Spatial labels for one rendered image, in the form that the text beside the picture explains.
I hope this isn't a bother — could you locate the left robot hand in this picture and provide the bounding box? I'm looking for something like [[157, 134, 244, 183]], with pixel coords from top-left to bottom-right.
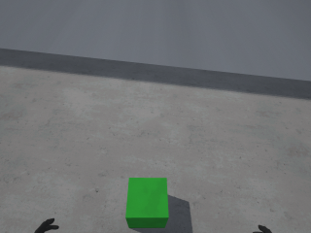
[[34, 218, 59, 233]]

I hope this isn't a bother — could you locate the carton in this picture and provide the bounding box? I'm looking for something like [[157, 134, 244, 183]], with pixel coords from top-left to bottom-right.
[[125, 178, 169, 228]]

